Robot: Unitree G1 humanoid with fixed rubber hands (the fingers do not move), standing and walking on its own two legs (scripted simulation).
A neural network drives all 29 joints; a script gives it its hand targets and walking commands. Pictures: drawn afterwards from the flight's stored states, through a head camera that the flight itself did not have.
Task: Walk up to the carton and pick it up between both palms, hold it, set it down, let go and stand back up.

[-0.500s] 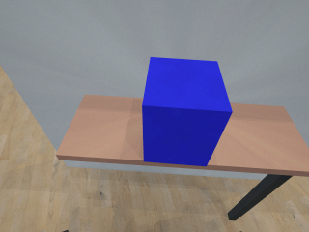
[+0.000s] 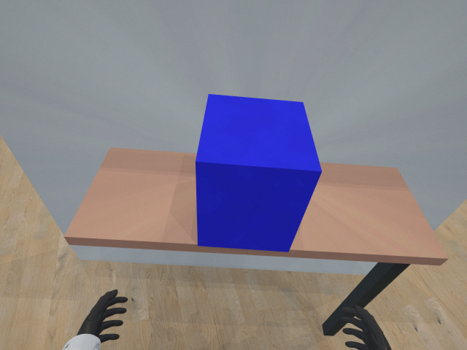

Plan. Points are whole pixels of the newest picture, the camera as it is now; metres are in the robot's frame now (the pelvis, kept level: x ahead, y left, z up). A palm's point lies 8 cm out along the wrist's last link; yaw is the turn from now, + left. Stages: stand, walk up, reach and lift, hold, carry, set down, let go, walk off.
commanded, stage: reach and lift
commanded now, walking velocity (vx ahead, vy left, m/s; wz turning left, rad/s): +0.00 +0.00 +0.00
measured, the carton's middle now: (249, 175) +0.46 -0.02 +0.05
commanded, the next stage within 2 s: none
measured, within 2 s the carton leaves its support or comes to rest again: neither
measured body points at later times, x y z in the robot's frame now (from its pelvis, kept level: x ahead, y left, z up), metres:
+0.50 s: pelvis +0.02 +0.02 +0.01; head +0.00 +0.02 +0.46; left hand +0.21 +0.24 -0.03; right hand +0.21 -0.22 -0.03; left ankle +0.00 +0.15 -0.74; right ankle +0.00 -0.09 -0.74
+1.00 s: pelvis +0.03 +0.02 +0.01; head +0.01 +0.02 +0.46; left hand +0.27 +0.20 +0.03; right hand +0.26 -0.22 +0.03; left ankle +0.00 +0.15 -0.74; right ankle +0.00 -0.09 -0.74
